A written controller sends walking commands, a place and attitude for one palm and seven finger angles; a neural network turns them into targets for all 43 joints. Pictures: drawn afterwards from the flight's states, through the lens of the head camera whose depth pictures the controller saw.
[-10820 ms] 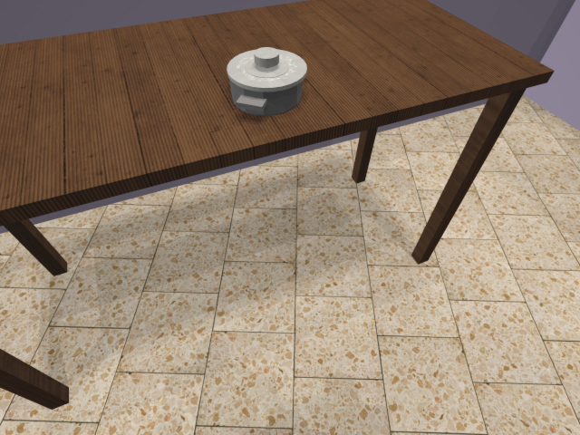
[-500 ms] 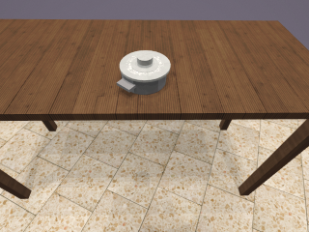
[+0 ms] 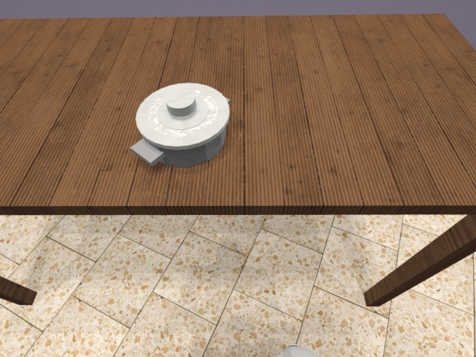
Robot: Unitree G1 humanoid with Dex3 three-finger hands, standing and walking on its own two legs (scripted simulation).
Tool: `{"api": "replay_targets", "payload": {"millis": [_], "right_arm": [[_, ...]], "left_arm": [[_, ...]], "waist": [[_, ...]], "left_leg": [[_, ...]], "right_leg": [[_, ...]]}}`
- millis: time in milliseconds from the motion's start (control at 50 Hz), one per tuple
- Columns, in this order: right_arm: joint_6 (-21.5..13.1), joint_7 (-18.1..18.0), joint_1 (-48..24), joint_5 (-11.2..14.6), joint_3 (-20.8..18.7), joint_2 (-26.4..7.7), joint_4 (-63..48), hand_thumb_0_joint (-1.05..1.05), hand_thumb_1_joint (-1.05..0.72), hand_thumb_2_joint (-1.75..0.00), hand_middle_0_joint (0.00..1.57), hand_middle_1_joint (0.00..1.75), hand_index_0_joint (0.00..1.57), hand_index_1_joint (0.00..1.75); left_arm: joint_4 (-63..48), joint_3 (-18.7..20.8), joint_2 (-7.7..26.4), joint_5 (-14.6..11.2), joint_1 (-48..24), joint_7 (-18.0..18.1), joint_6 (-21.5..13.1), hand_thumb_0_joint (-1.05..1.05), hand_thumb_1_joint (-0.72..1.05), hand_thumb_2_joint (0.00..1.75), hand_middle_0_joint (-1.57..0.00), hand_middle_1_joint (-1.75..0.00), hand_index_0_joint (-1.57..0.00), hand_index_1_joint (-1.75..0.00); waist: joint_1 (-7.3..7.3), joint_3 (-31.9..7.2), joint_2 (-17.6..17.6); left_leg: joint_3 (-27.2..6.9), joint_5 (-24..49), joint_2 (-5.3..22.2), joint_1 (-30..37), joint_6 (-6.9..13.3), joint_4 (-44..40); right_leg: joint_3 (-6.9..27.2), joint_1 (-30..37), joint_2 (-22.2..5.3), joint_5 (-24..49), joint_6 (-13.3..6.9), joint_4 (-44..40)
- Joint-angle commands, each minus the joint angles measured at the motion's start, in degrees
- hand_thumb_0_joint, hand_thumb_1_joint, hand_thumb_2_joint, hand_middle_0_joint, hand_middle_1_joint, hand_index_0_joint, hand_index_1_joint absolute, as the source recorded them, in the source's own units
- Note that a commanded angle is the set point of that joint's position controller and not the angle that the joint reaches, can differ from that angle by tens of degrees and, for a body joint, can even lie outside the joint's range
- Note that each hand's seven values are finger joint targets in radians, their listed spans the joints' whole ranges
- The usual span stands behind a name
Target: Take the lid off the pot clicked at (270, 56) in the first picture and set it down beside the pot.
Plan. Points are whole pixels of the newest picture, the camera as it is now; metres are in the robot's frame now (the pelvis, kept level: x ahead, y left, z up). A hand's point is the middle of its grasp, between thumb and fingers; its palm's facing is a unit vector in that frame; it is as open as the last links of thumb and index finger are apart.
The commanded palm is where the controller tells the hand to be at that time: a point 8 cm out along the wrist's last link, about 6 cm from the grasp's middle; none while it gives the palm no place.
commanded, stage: come to a stop and stand still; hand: left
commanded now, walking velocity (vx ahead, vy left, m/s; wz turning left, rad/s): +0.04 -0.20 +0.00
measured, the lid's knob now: (181, 102) +0.48 +0.11 +0.16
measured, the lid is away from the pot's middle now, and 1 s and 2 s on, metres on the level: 0.00 0.00 0.00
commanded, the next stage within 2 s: look again from close up in 1.90 s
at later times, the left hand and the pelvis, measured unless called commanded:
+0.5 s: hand out of the picture +0.09 +0.18 -0.17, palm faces +0.06 -0.96 -0.27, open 7.4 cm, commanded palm none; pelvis +0.06 -0.02 +0.00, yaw +1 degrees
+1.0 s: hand out of the picture +0.13 +0.23 -0.17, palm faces -0.07 -0.98 -0.18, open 7.4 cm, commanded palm none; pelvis +0.03 +0.04 +0.01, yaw -2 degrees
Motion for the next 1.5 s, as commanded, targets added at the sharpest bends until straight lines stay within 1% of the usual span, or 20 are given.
{"api": "replay_targets", "payload": {"millis": [0,20,40,60,160,300,460,520,560,580,640,840,1000,1080,1140,1160,1240,1340,1420,1480], "right_arm": [[-0.18,-0.3,-0.03,0.21,-2.84,-10.12,-3.11,0.0,-0.9,-0.9,0.2,0.3,0.2,0.3],[-0.03,-0.13,0.97,0.77,-2.22,-6.4,-3.8,0.0,-0.9,-0.9,0.2,0.3,0.2,0.3],[0.55,-0.33,-1.19,0.83,-1.72,-5.49,-5.63,0.0,-0.9,-0.9,0.2,0.3,0.2,0.3],[1.08,-0.48,-2.16,1.1,-1.62,-4.91,-6.25,0.0,-0.9,-0.9,0.2,0.3,0.2,0.3],[2.18,0.48,-2.68,2.28,-1.09,-3.58,-3.87,0.0,-0.9,-0.9,0.2,0.3,0.2,0.3],[4.37,1.32,-10.41,1.25,-1.98,-6.35,-9.06,0.0,-0.9,-0.9,0.2,0.3,0.2,0.3],[3.2,1.87,-11.86,2.03,-1.67,-5.36,-11.46,0.0,-0.9,-0.9,0.2,0.3,0.2,0.3],[2.14,1.85,-5.1,2.03,-2.03,-7.23,-9.4,0.0,-0.9,-0.9,0.2,0.3,0.2,0.3],[1.42,1.46,-2.89,1.92,-3.62,-15.79,-10.58,0.0,-0.9,-0.9,0.2,0.3,0.2,0.3],[2.33,1.21,-2.49,1.52,-3.06,-15.85,-10.59,0.0,-0.9,-0.9,0.2,0.3,0.2,0.3],[1.54,-0.07,-5.93,0.82,-1.24,-10.51,-11.18,0.0,-0.9,-0.9,0.2,0.3,0.2,0.3],[0.42,-0.96,0.94,0.7,-0.65,-9.9,-7.12,0.0,-0.9,-0.9,0.2,0.3,0.2,0.3],[0.92,0.21,1.29,-0.22,-2.24,-12.99,-5.15,0.0,-0.9,-0.9,0.2,0.3,0.2,0.3],[1.55,0.72,-0.11,0.34,-2.75,-11.87,-3.24,0.0,-0.9,-0.9,0.2,0.3,0.2,0.3],[1.97,1.33,-1.19,0.97,-1.04,-5.71,-4.24,0.0,-0.9,-0.9,0.2,0.3,0.2,0.3],[2.24,1.64,-1.29,1.04,-1.03,-5.96,-4.46,0.0,-0.9,-0.9,0.2,0.3,0.2,0.3],[1.78,1.97,1.66,1.29,-0.71,-5.22,-1.18,0.0,-0.9,-0.9,0.2,0.3,0.2,0.3],[1.36,1.32,-1.36,1.74,0.03,-3.0,-1.94,0.0,-0.9,-0.9,0.2,0.3,0.2,0.3],[0.03,0.69,3.96,1.32,-0.95,-7.34,0.17,0.0,-0.9,-0.9,0.2,0.3,0.2,0.3],[0.09,0.1,5.94,1.4,-1.08,-10.07,1.51,0.0,-0.9,-0.9,0.2,0.3,0.2,0.3]], "left_arm": [[-0.98,1.11,4.4,0.33,10.61,-0.5,-1.52,0.0,0.9,0.9,-0.2,-0.3,-0.2,-0.3],[-0.81,2.1,9.71,1.05,13.55,0.28,-1.9,0.0,0.9,0.9,-0.2,-0.3,-0.2,-0.3],[-1.22,2.39,11.84,0.79,14.85,0.91,-1.77,0.0,0.9,0.9,-0.2,-0.3,-0.2,-0.3],[-1.97,1.85,10.28,0.25,13.88,1.59,-2.05,0.0,0.9,0.9,-0.2,-0.3,-0.2,-0.3],[-3.81,1.19,8.43,0.64,3.28,3.48,-2.79,0.0,0.9,0.9,-0.2,-0.3,-0.2,-0.3],[-3.94,2.38,10.36,0.87,5.84,5.0,-2.43,0.0,0.9,0.9,-0.2,-0.3,-0.2,-0.3],[-6.67,2.44,12.12,1.48,2.36,4.34,-1.57,0.0,0.9,0.9,-0.2,-0.3,-0.2,-0.3],[-7.61,2.17,12.4,0.75,-0.17,3.75,-1.42,0.0,0.9,0.9,-0.2,-0.3,-0.2,-0.3],[-7.93,0.73,7.02,-0.25,4.28,3.73,-0.98,0.0,0.9,0.9,-0.2,-0.3,-0.2,-0.3],[-7.78,0.79,7.54,-0.43,3.52,4.3,-0.23,0.0,0.9,0.9,-0.2,-0.3,-0.2,-0.3],[-5.96,1.55,8.18,0.3,1.99,3.96,-0.08,0.0,0.9,0.9,-0.2,-0.3,-0.2,-0.3],[-6.09,1.13,6.53,0.58,0.19,1.3,1.8,0.0,0.9,0.9,-0.2,-0.3,-0.2,-0.3],[-5.95,-0.23,5.89,0.34,-0.46,-0.03,1.68,0.0,0.9,0.9,-0.2,-0.3,-0.2,-0.3],[-1.59,-0.12,5.87,-0.03,9.86,0.3,0.74,0.0,0.9,0.9,-0.2,-0.3,-0.2,-0.3],[-2.61,0.62,12.69,0.53,6.83,2.19,-0.23,0.0,0.9,0.9,-0.2,-0.3,-0.2,-0.3],[-4.23,0.06,12.01,0.25,2.27,2.43,-0.46,0.0,0.9,0.9,-0.2,-0.3,-0.2,-0.3],[-1.26,-0.87,6.56,-0.14,1.64,2.56,-3.44,0.0,0.9,0.9,-0.2,-0.3,-0.2,-0.3],[2.04,-1.12,6.63,0.38,6.55,3.24,-3.02,0.0,0.9,0.9,-0.2,-0.3,-0.2,-0.3],[1.45,-1.38,5.03,-0.31,7.72,3.4,-2.53,0.0,0.9,0.9,-0.2,-0.3,-0.2,-0.3],[2.35,-1.72,3.47,-1.04,7.77,4.07,-1.93,0.0,0.9,0.9,-0.2,-0.3,-0.2,-0.3]], "waist": [[4.26,-5.27,-1.1],[5.32,-6.59,-17.63],[6.52,-6.68,-22.87],[6.03,-5.49,-13.48],[2.1,-6.16,-6.53],[3.99,-6.21,-5.84],[2.92,-8.8,-12.96],[-0.82,-11.02,-10.07],[-1.39,-14.81,14.96],[-2.32,-12.89,13.03],[0.28,-6.83,12.06],[-0.74,-7.88,5.97],[-1.46,-6.46,11.47],[2.62,-8.23,5.84],[2.59,-0.68,-14.03],[0.51,1.12,-7.54],[-0.5,1.09,-8.95],[1.27,-0.3,-11.89],[-0.54,-6.37,-1.68],[-1.04,-8.59,13.7]], "left_leg": [[-2.61,1.56,6.45,-10.26,4.49,4.28],[4.15,-10.11,-0.42,-20.07,1.84,18.88],[2.41,-23.31,-2.74,-24.7,0.84,31.48],[-2.05,-21.6,-0.54,-23.02,0.95,35.04],[-3.13,-12.56,-1.52,-15.64,-0.03,27.99],[-6.4,-9.45,-3.27,-23.15,-1.38,35.44],[-2.4,-7.52,-4.58,-12.67,-0.68,18.0],[-0.27,10.99,-3.56,3.95,0.43,-0.62],[-25.0,57.79,20.92,16.39,12.64,-2.08],[-21.92,64.93,22.06,10.54,17.08,-2.26],[-16.44,52.69,14.19,4.7,12.73,-3.59],[-16.0,19.96,12.82,7.4,9.45,-11.67],[-15.37,-13.66,10.86,-1.98,7.99,-19.75],[-8.41,-16.5,5.04,-8.84,3.34,-14.79],[0.36,-13.41,-2.65,-23.72,0.27,16.54],[-1.89,-11.1,-1.54,-20.59,0.71,20.76],[-1.73,-4.93,-0.76,-19.6,-0.28,22.32],[1.8,-3.59,-1.96,-11.04,-0.4,9.63],[-3.37,36.72,4.38,11.86,4.68,3.39],[-14.82,56.68,13.49,14.73,12.69,-1.03]], "right_leg": [[-2.45,20.53,1.96,9.55,0.67,-19.73],[12.32,27.11,-9.16,14.71,-3.43,-25.0],[22.87,26.84,-16.55,21.22,-10.15,-27.64],[21.11,23.28,-17.74,25.43,-12.94,-26.91],[11.05,19.3,-13.43,51.34,-12.35,-20.1],[13.95,23.84,-17.64,58.8,-13.32,-19.07],[9.9,21.71,-13.02,54.55,-9.73,-15.71],[5.05,15.3,-8.6,43.84,-4.07,-9.37],[0.25,-2.1,4.1,-15.92,2.71,10.64],[5.53,-0.45,4.42,-20.25,1.9,18.79],[8.3,-4.39,4.19,-10.56,2.58,26.12],[9.08,-9.28,2.63,2.34,3.92,24.33],[-0.69,6.43,2.72,-5.71,1.64,-5.98],[-3.73,24.06,5.64,0.84,-0.43,-25.42],[24.16,17.52,-17.52,-19.82,-10.15,-40.84],[22.21,10.66,-18.52,-16.37,-10.96,-41.79],[8.78,18.44,-10.63,21.04,-7.79,-30.71],[6.26,20.41,-9.88,44.18,-6.83,-22.19],[0.73,10.12,-2.59,32.69,-0.03,-11.83],[-0.64,6.7,1.69,-7.93,1.74,-4.26]]}}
